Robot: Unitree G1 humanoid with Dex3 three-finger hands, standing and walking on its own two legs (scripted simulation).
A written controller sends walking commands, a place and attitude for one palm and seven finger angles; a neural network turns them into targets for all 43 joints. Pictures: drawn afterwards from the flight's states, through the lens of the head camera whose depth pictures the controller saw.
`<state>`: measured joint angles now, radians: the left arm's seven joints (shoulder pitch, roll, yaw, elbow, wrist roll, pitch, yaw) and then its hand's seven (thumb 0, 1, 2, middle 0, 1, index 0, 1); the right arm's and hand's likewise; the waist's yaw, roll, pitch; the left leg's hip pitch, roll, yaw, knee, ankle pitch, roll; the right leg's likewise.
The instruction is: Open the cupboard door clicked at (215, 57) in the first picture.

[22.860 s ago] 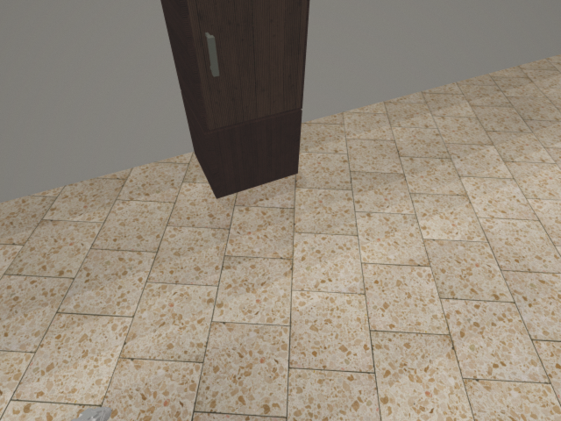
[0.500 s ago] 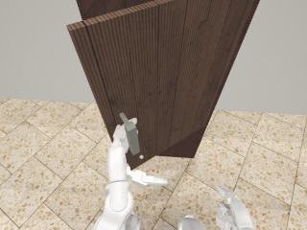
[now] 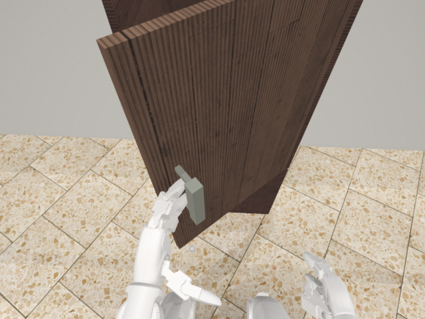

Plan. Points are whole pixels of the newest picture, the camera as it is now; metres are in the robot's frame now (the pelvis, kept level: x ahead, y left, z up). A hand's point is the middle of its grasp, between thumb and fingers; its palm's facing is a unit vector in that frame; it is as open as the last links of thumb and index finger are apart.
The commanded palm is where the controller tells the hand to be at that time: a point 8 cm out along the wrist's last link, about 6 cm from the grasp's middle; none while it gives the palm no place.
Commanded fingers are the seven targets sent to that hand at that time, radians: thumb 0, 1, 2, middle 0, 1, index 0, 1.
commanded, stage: slide the hand sideways off the handle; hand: left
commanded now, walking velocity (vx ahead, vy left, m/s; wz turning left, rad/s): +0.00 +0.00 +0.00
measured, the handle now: (189, 195) +0.32 +0.06 +0.06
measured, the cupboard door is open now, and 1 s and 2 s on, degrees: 41 41 41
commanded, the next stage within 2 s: draw the hand back to the body in 0.62 s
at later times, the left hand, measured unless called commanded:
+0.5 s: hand (165, 266) +0.20 +0.09 +0.05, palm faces -0.03 -1.00 -0.03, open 16.0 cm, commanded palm +0.17 +0.15 +0.05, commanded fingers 0.00 -0.50 0.30 -0.15 -0.30 -0.15 -0.30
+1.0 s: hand (122, 267) +0.19 +0.14 +0.10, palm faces +0.00 -1.00 -0.05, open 16.3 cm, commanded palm +0.16 +0.19 +0.11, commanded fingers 0.00 -0.50 0.30 -0.15 -0.30 -0.15 -0.30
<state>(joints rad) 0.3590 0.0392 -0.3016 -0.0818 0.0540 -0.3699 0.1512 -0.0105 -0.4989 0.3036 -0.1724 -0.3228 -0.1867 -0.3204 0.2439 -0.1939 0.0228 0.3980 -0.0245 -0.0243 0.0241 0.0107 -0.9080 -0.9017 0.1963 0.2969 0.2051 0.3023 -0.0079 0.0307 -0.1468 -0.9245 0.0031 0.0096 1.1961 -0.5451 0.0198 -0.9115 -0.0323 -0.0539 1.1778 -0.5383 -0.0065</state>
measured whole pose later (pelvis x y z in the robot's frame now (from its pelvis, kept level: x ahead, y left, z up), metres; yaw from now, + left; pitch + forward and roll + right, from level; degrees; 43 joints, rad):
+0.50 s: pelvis +0.01 -0.02 -0.01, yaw +0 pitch +17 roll -1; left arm 0.56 0.13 -0.13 -0.21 -0.08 -0.41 -0.03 -0.01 -0.50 0.30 -0.17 -0.31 -0.21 -0.33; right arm 0.24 -0.21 0.00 0.38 0.00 -0.04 -0.02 0.01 -0.91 -0.90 0.20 0.30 0.21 0.30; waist 0.01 0.03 -0.16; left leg -0.96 0.02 -0.02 1.24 -0.58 -0.01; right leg -0.95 -0.02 -0.08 1.23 -0.58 -0.04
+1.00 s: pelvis +0.01 -0.01 +0.01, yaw +1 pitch +13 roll -2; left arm 0.62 0.20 0.01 -0.35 -0.19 -0.29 -0.12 -0.01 -0.50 0.30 -0.15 -0.30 -0.15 -0.30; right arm 0.27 -0.20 0.02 0.38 0.03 -0.03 -0.06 0.01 -0.91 -0.90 0.20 0.30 0.21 0.30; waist 0.01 0.05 -0.16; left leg -0.84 0.02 -0.03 1.15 -0.54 0.00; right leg -0.81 -0.01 -0.09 1.11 -0.53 -0.02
